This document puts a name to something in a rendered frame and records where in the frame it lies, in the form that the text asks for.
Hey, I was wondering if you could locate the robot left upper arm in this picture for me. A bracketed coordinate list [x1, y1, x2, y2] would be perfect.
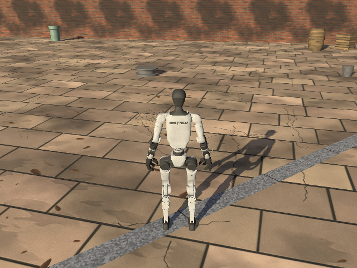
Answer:
[152, 113, 167, 143]

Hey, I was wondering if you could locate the right robot hand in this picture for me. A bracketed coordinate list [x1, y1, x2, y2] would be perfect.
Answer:
[199, 157, 212, 170]

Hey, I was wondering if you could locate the robot left forearm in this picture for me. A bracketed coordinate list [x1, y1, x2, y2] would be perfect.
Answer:
[147, 136, 158, 159]

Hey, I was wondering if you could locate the robot right upper arm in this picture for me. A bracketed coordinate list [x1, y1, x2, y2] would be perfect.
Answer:
[190, 113, 205, 143]

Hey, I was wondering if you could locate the robot right foot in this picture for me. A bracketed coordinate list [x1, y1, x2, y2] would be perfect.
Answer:
[188, 217, 196, 231]

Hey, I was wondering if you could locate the robot torso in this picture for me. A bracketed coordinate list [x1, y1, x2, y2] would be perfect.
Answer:
[166, 111, 192, 168]

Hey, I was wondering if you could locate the left robot hand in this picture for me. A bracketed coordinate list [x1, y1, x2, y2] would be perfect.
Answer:
[146, 158, 158, 171]

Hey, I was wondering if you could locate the robot right forearm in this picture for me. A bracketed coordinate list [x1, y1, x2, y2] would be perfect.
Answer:
[200, 135, 210, 159]

